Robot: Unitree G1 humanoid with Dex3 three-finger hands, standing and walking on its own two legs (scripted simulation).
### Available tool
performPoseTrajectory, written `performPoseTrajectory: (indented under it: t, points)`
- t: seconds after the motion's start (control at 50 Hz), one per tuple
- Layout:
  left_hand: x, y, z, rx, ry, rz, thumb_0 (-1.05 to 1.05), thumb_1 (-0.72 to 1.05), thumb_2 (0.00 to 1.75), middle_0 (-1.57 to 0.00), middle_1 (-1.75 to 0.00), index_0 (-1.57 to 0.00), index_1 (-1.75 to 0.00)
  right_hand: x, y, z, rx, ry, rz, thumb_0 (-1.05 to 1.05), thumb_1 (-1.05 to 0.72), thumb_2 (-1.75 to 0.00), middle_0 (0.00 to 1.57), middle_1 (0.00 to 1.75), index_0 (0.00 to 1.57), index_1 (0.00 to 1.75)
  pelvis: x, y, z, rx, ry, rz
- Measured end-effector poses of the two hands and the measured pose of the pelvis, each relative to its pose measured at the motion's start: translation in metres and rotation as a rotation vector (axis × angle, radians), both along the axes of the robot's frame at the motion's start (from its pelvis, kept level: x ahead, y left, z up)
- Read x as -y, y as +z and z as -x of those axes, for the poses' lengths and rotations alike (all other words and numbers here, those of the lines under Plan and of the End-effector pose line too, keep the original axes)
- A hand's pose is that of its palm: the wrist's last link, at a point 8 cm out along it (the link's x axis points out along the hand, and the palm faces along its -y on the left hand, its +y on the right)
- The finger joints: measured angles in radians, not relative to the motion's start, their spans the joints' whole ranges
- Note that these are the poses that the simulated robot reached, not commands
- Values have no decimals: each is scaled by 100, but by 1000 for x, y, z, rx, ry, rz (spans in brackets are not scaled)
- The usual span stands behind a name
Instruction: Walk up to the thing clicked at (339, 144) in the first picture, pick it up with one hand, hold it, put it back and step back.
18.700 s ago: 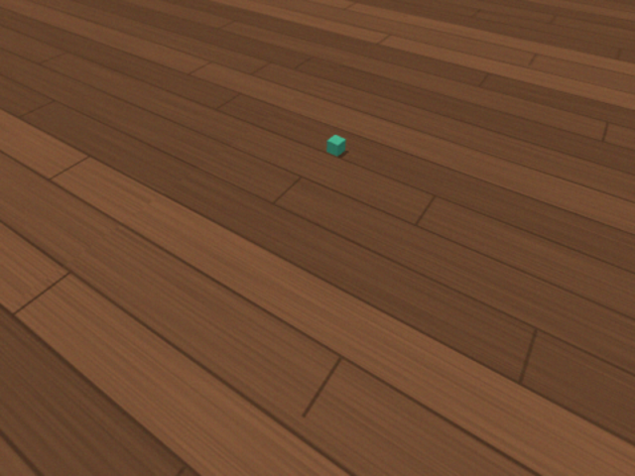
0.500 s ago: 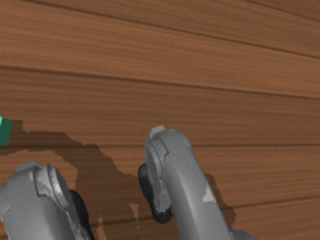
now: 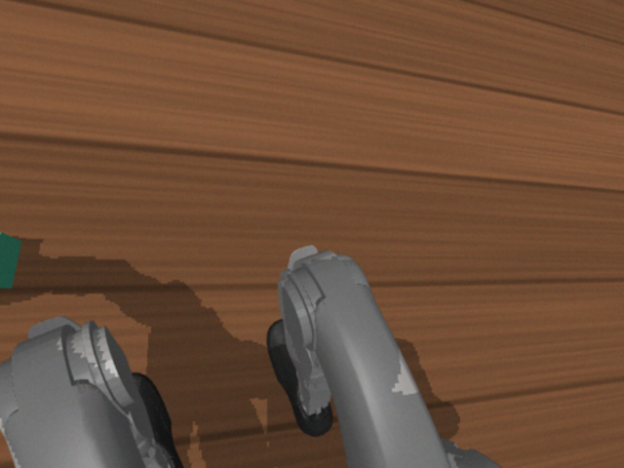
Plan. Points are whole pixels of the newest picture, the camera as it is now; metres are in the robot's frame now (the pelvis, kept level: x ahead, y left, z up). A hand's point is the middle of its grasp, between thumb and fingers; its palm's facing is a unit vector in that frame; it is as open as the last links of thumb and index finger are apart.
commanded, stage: rise first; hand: left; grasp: from above
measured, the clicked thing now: out of the picture +0.43 +0.32 -0.29
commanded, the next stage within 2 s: approach in 1.02 s
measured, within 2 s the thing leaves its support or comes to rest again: neither
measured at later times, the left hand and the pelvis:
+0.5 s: hand out of the picture +0.42 +0.36 -0.17, palm faces -0.01 -0.42 -0.91, open 14.2 cm; pelvis +0.00 +0.00 +0.00, yaw +0 degrees
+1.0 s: hand out of the picture +0.41 +0.35 -0.17, palm faces +0.00 -0.43 -0.90, open 14.2 cm; pelvis +0.00 +0.00 +0.00, yaw +0 degrees
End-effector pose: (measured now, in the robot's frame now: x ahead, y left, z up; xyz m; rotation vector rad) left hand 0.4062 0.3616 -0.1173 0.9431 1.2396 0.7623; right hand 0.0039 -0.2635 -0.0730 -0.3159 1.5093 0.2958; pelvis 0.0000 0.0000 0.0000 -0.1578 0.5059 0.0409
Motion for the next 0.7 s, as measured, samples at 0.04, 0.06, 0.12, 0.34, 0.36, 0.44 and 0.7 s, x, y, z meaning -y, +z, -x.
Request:
performPoseTrajectory:
  t: [0.04, 0.06, 0.12, 0.34, 0.36, 0.44, 0.7]
  points:
    - [-1, 0, 1, 1, 2, -1, 0, -55, 102, -12, -98, -8, -101, -1, 0, 1, 0, -4, 1, 0, -92, -90, 19, 30, 19, 30, 0, 0, 0, 1, 0, 0]
    - [-2, 0, 1, 2, 4, 0, 0, -54, 102, -12, -98, -8, -101, -1, 0, 2, -1, -5, 1, 0, -92, -90, 19, 30, 19, 30, 0, 0, 0, 2, 0, 0]
    - [-3, -1, 2, 0, 4, 0, 0, -54, 102, -12, -97, -9, -101, -2, 1, 3, -6, -8, -1, 0, -92, -90, 19, 30, 19, 30, 0, 0, 0, 3, 1, 0]
    - [4, -1, -3, 10, 17, 10, 0, -55, 102, -11, -98, -8, -101, -1, 4, 2, -8, 5, -7, 0, -92, -90, 19, 30, 19, 30, 1, 2, 0, 0, 4, -1]
    - [4, -1, -4, 16, 18, 11, 0, -55, 102, -11, -98, -8, -101, 0, 4, 2, -8, 5, -5, 0, -92, -90, 19, 30, 19, 30, 1, 2, 0, 1, 3, 0]
    - [3, 0, -8, 20, 6, 0, 0, -54, 102, -11, -98, -8, -101, 2, 4, 2, -11, -2, 0, 0, -92, -90, 19, 30, 19, 30, 1, 2, -1, 0, 0, 1]
    - [4, 0, 2, -11, 26, 9, 0, -54, 101, -11, -98, -8, -101, -1, 0, 1, -5, 0, -15, 0, -92, -90, 19, 30, 19, 30, 2, 2, 0, -3, 0, -7]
